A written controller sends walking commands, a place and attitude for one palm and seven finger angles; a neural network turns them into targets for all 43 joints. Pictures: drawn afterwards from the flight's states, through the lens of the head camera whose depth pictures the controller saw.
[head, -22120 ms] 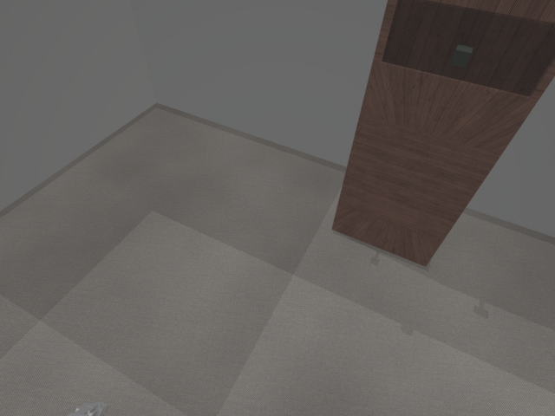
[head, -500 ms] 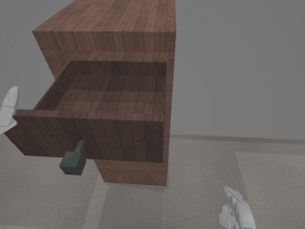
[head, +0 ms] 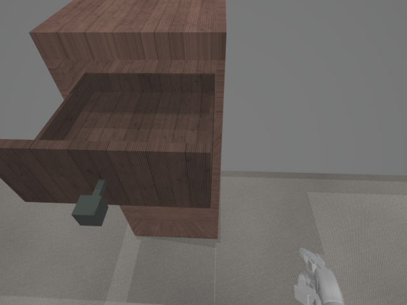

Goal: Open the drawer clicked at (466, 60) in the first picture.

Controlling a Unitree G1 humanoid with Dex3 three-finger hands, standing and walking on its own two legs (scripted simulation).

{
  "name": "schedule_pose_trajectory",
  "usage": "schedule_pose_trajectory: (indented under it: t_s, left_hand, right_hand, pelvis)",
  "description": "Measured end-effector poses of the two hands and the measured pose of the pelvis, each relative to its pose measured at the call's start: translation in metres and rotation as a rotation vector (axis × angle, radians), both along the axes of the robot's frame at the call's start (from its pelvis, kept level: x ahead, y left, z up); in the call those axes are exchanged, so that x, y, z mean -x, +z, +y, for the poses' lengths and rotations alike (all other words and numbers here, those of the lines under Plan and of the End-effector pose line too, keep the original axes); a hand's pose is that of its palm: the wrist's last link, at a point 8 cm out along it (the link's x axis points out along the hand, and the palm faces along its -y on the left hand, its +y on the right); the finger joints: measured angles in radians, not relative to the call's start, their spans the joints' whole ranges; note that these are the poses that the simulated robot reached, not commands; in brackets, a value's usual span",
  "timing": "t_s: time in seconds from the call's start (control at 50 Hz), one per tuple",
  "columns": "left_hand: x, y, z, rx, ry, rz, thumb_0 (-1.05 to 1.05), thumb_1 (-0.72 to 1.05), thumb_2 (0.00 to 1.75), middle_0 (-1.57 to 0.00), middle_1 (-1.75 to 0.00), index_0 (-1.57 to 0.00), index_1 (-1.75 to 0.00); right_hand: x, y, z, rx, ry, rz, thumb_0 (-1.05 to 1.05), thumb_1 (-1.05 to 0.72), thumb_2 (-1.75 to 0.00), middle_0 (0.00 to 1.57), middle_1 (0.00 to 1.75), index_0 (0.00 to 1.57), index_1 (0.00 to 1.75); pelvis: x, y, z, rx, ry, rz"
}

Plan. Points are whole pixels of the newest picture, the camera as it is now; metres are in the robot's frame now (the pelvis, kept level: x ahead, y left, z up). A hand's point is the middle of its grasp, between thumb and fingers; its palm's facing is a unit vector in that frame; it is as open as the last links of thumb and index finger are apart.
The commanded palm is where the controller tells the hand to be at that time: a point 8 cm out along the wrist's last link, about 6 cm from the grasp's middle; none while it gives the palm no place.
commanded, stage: step back with the hand held close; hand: left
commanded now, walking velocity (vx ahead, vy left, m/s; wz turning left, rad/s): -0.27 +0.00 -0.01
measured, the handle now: (95, 200) +0.25 +0.21 +0.12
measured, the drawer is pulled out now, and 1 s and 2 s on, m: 0.29 0.29 0.29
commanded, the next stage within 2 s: stop stepping back and stand still in 0.92 s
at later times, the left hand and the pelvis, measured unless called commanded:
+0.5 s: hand out of the picture +0.12 +0.25 +0.30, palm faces +0.60 -0.71 -0.36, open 7.4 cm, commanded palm +0.05 +0.30 +0.31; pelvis -0.09 +0.02 -0.02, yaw -1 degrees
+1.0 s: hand out of the picture +0.01 +0.29 +0.31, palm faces +0.61 -0.71 -0.34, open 7.4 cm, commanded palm -0.05 +0.33 +0.31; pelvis -0.19 +0.05 -0.01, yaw -1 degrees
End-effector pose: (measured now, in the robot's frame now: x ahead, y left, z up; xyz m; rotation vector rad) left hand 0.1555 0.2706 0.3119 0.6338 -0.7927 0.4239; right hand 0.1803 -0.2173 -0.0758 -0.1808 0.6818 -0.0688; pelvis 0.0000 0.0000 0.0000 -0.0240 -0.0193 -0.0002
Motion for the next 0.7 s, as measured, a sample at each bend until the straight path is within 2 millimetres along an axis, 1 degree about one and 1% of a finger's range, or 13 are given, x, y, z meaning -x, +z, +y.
schedule_pose_trajectory:
  t_s: [0.1, 0.16, 0.22, 0.3, 0.4, 0.48, 0.56, 0.62, 0.7]
  left_hand:
    - [0.002, -0.004, -0.006, -0.091, -0.040, 0.047, 0.01, 0.89, 0.89, -0.21, -0.30, -0.22, -0.31]
    - [0.010, -0.004, -0.006, -0.145, -0.053, 0.059, 0.01, 0.89, 0.89, -0.22, -0.30, -0.22, -0.31]
    - [0.022, -0.002, -0.004, -0.182, -0.052, 0.042, 0.01, 0.88, 0.89, -0.22, -0.30, -0.22, -0.31]
    - [0.042, 0.000, 0.002, -0.194, -0.029, -0.014, 0.01, 0.88, 0.89, -0.22, -0.30, -0.22, -0.31]
    - [0.064, -0.001, 0.011, -0.148, -0.008, -0.091, 0.01, 0.88, 0.89, -0.22, -0.30, -0.22, -0.31]
    - [0.079, -0.006, 0.018, -0.112, -0.020, -0.132, 0.01, 0.88, 0.89, -0.22, -0.30, -0.22, -0.30]
    - [0.094, -0.006, 0.024, -0.116, -0.024, -0.167, 0.01, 0.88, 0.89, -0.22, -0.30, -0.22, -0.30]
    - [0.108, -0.003, 0.029, -0.132, 0.000, -0.194, 0.01, 0.88, 0.89, -0.22, -0.30, -0.22, -0.30]
    - [0.126, -0.001, 0.032, -0.134, 0.026, -0.235, 0.01, 0.89, 0.90, -0.22, -0.30, -0.22, -0.30]
  right_hand:
    - [0.022, -0.002, -0.016, 0.038, -0.074, 0.034, 0.01, -0.90, -0.89, 0.20, 0.30, 0.20, 0.30]
    - [0.038, -0.002, -0.021, 0.053, -0.110, 0.046, 0.01, -0.90, -0.90, 0.20, 0.30, 0.20, 0.30]
    - [0.053, -0.003, -0.021, 0.064, -0.127, 0.051, 0.01, -0.90, -0.90, 0.20, 0.30, 0.20, 0.30]
    - [0.072, -0.007, -0.018, 0.063, -0.125, 0.045, 0.01, -0.90, -0.90, 0.20, 0.30, 0.20, 0.30]
    - [0.096, -0.012, -0.011, 0.060, -0.111, 0.038, 0.01, -0.90, -0.90, 0.20, 0.30, 0.20, 0.30]
    - [0.116, -0.014, -0.006, 0.077, -0.109, 0.050, 0.01, -0.90, -0.89, 0.20, 0.30, 0.20, 0.30]
    - [0.135, -0.015, 0.001, 0.091, -0.114, 0.055, 0.01, -0.90, -0.89, 0.20, 0.30, 0.20, 0.30]
    - [0.146, -0.017, 0.008, 0.077, -0.108, 0.048, 0.01, -0.90, -0.89, 0.20, 0.30, 0.20, 0.30]
    - [0.153, -0.023, 0.014, 0.060, -0.065, 0.046, 0.01, -0.90, -0.89, 0.20, 0.30, 0.20, 0.30]
  pelvis:
    - [0.012, -0.002, 0.007, -0.003, -0.010, 0.034]
    - [0.021, -0.004, 0.011, -0.008, -0.016, 0.041]
    - [0.031, -0.006, 0.014, -0.012, -0.022, 0.041]
    - [0.046, -0.010, 0.014, -0.019, -0.026, 0.034]
    - [0.067, -0.015, 0.016, -0.012, -0.022, 0.029]
    - [0.082, -0.018, 0.022, 0.000, -0.016, 0.027]
    - [0.096, -0.020, 0.029, 0.014, -0.013, 0.021]
    - [0.105, -0.021, 0.029, 0.017, 0.004, 0.015]
    - [0.118, -0.025, 0.027, 0.011, 0.000, 0.029]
